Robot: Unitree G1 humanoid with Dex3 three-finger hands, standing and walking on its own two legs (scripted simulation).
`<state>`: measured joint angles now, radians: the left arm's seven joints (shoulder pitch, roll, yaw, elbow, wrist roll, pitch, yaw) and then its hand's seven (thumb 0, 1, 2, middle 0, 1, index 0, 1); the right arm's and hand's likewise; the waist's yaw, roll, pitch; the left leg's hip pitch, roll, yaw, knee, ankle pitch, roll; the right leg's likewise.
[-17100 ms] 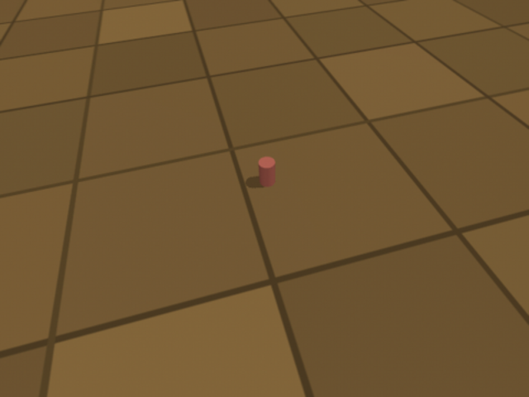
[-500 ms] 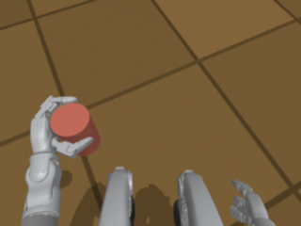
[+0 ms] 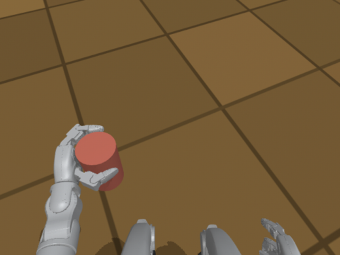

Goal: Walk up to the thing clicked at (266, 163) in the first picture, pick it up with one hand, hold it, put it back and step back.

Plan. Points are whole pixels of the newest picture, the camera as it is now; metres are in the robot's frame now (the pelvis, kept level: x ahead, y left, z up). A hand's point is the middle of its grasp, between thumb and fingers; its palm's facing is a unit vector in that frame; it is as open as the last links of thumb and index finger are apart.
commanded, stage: lift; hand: left
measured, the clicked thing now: (102, 163) +0.34 +0.19 -0.01
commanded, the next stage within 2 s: hold in 0.90 s
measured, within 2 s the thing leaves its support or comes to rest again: neither
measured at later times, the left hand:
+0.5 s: hand (99, 140) +0.35 +0.17 +0.07, palm faces +0.14 -0.99 -0.04, open 11.5 cm
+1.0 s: hand (101, 131) +0.36 +0.16 +0.09, palm faces +0.13 -0.99 -0.03, open 11.5 cm
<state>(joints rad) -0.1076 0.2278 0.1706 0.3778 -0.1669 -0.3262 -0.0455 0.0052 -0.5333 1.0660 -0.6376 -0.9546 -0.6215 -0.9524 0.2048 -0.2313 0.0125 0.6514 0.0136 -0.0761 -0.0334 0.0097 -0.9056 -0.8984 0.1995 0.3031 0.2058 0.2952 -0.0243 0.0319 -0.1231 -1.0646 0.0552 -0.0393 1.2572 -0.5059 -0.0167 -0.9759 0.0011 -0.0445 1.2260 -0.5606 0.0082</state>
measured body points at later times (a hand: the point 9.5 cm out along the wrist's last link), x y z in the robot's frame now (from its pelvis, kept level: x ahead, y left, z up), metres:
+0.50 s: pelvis +0.02 -0.01 +0.04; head +0.09 +0.00 +0.49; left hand +0.34 +0.23 +0.07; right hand +0.15 -0.25 -0.07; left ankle +0.05 +0.13 -0.63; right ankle +0.02 -0.13 -0.63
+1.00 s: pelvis +0.03 -0.01 +0.06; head +0.09 +0.00 +0.51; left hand +0.35 +0.22 +0.09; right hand +0.16 -0.25 -0.05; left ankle +0.05 +0.13 -0.63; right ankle +0.02 -0.13 -0.63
